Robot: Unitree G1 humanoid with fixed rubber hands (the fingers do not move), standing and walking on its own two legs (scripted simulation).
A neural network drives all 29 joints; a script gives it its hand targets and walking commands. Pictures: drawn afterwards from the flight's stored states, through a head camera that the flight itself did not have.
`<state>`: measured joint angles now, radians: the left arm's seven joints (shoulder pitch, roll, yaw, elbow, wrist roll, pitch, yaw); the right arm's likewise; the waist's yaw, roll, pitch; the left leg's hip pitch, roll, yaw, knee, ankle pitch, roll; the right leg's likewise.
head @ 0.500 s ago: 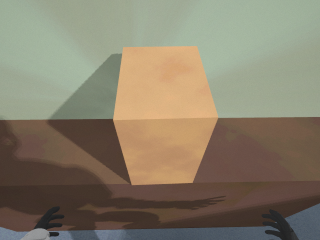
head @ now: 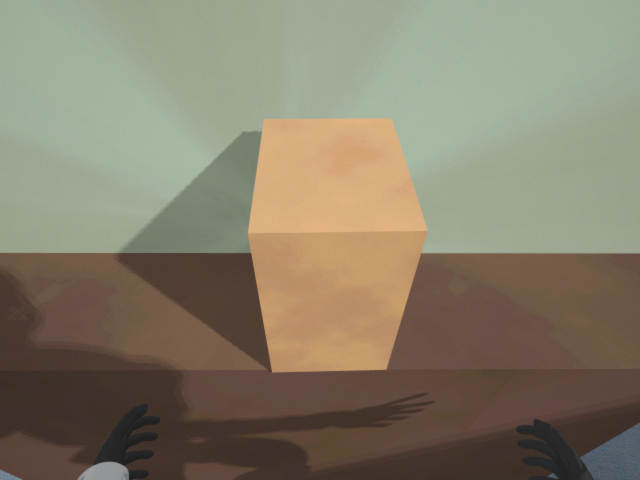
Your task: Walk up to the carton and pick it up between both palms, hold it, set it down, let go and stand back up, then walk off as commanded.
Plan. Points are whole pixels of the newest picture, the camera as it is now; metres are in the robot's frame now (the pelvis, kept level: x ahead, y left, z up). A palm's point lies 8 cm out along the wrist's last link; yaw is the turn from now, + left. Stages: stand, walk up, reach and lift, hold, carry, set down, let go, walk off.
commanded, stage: reach and lift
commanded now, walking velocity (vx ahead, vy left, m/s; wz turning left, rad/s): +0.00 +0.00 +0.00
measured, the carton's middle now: (328, 252) +0.40 +0.01 +0.08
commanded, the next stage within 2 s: none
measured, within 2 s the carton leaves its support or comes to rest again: neither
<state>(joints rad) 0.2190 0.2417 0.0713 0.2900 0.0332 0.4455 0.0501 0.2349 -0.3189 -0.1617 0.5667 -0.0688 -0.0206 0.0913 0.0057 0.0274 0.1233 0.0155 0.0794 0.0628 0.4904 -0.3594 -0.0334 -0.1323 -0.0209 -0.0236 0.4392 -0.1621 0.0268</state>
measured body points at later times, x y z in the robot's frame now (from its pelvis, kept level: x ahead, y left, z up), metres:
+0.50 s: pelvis +0.01 -0.01 +0.01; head +0.01 -0.01 +0.46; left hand +0.18 +0.24 -0.02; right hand +0.19 -0.24 -0.02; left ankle -0.05 +0.13 -0.74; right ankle +0.06 -0.14 -0.74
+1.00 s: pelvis +0.02 +0.02 +0.01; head +0.01 +0.02 +0.46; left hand +0.21 +0.21 +0.03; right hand +0.22 -0.20 +0.04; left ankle -0.05 +0.13 -0.74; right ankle +0.06 -0.14 -0.74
